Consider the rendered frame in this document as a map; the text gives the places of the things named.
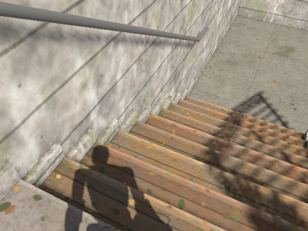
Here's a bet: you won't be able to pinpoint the stairs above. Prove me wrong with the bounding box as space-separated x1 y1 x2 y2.
39 96 308 231

